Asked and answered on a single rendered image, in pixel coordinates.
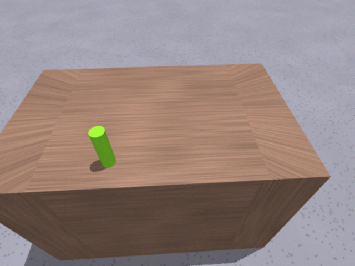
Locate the can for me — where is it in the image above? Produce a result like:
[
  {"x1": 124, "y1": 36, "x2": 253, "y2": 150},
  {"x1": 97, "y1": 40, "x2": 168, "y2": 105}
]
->
[{"x1": 88, "y1": 126, "x2": 116, "y2": 168}]

